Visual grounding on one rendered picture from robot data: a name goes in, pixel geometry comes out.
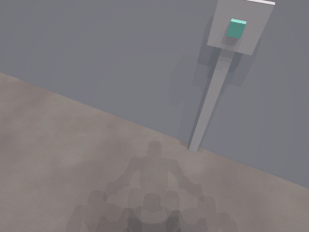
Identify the button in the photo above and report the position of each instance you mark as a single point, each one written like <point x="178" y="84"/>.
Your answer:
<point x="236" y="28"/>

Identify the panel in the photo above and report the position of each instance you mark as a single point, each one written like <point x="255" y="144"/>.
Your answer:
<point x="256" y="14"/>

